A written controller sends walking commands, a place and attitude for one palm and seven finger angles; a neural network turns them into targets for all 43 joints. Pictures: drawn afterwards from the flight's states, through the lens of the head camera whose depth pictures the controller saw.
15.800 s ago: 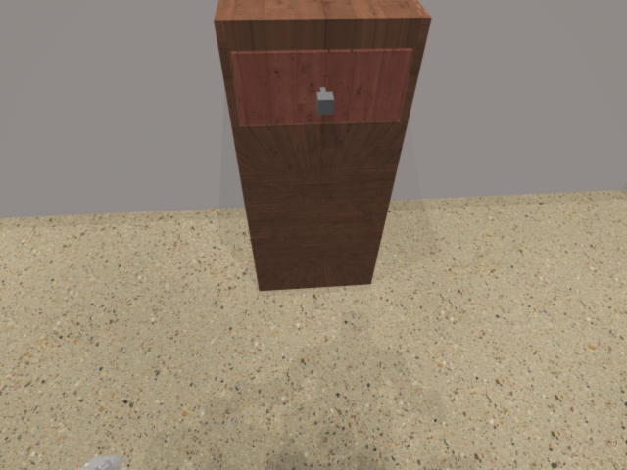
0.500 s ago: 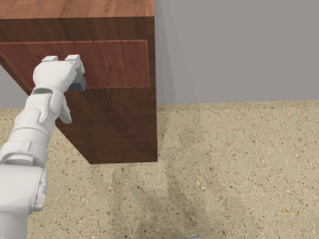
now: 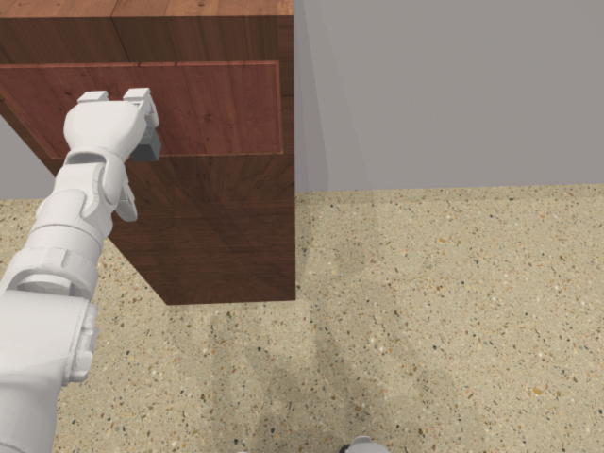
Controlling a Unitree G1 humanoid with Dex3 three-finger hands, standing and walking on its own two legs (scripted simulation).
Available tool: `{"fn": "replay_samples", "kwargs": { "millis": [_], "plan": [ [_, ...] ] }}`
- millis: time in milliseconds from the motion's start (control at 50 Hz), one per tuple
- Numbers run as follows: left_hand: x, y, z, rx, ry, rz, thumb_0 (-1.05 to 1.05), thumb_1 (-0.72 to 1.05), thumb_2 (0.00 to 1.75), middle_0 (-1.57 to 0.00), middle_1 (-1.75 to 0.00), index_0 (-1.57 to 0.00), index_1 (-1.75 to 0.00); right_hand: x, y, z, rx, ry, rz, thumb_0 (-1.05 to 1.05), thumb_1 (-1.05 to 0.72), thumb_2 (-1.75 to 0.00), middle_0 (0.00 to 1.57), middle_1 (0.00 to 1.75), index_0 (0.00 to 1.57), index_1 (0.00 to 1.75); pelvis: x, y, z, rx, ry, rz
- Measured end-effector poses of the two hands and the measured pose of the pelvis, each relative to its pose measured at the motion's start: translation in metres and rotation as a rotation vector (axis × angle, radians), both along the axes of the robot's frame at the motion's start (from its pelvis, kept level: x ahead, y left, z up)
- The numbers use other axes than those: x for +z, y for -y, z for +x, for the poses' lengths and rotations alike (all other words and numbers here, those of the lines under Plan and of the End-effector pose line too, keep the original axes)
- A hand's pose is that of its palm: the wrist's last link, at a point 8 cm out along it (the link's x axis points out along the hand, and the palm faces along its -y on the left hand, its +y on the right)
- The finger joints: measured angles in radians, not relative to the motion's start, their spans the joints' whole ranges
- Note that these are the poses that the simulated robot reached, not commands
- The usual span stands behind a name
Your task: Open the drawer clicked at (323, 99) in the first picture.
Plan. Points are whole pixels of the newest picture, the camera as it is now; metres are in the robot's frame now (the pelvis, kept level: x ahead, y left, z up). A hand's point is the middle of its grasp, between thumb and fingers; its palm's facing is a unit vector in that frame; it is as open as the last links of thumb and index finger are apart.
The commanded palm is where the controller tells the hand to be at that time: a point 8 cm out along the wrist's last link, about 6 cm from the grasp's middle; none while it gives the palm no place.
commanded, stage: lower the fingers behind the handle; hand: left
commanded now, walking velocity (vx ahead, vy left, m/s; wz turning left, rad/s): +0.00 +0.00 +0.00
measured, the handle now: (146, 134) +0.55 +0.22 +0.07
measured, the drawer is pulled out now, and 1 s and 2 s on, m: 0.00 0.00 0.00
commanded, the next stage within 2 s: lift the fingers back up to retry in 0.28 s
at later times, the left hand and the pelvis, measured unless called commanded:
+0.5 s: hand (124, 153) +0.50 +0.23 +0.08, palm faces -0.02 +0.00 -1.00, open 13.6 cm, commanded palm +0.48 +0.23 +0.13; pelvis -0.01 +0.00 +0.00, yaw +0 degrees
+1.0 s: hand (119, 117) +0.51 +0.22 +0.14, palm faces +0.02 -0.02 -1.00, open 13.6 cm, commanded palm +0.48 +0.23 +0.19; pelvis +0.02 +0.00 +0.01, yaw +0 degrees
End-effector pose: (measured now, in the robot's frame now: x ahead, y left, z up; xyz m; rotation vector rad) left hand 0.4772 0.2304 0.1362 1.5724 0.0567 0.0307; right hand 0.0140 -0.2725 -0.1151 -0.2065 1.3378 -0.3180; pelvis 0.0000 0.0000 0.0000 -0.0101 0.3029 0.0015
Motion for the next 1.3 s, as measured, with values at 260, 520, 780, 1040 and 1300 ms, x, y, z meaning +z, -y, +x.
{"fn": "replay_samples", "kwargs": {
  "millis": [260, 520, 780, 1040, 1300],
  "plan": [
    [0.001, 0.000, 0.001, 0.003, -0.005, -0.001, 0.00, -0.49, 0.30, -0.31, -1.20, -0.29, -1.30, 0.000, 0.000, -0.017, -0.019, -0.010, -0.008, 0.00, -0.90, -0.90, 0.20, 0.30, 0.20, 0.30, -0.002, 0.000, -0.006, -0.006, -0.008, -0.001],
    [0.003, 0.000, 0.005, -0.002, -0.011, 0.002, 0.00, -0.49, 0.30, -0.32, -1.20, -0.33, -1.32, 0.000, 0.001, -0.015, -0.016, -0.001, -0.016, 0.00, -0.90, -0.90, 0.20, 0.30, 0.20, 0.30, -0.003, -0.001, -0.008, -0.003, -0.016, -0.002],
    [0.021, 0.005, 0.016, -0.023, -0.007, -0.009, 0.00, -0.49, 0.30, -0.32, -1.20, -0.33, -1.22, 0.003, -0.005, -0.002, -0.021, 0.001, 0.003, 0.00, -0.90, -0.90, 0.20, 0.30, 0.20, 0.30, 0.005, -0.001, 0.006, 0.001, 0.008, -0.003],
    [0.061, 0.009, 0.015, -0.014, 0.043, -0.019, 0.00, -0.48, 0.30, -0.32, -1.20, -0.34, -1.21, 0.004, -0.004, 0.048, 0.015, 0.061, 0.046, 0.00, -0.90, -0.90, 0.20, 0.30, 0.20, 0.30, 0.014, 0.002, 0.026, 0.006, 0.052, -0.001],
    [0.052, 0.003, -0.005, -0.042, -0.044, -0.017, 0.00, -0.49, 0.30, -0.31, -1.20, -0.32, -1.20, 0.015, 0.005, 0.102, 0.085, 0.171, 0.017, 0.00, -0.90, -0.90, 0.20, 0.30, 0.20, 0.30, 0.017, 0.009, 0.027, 0.019, 0.084, 0.004]
  ]
}}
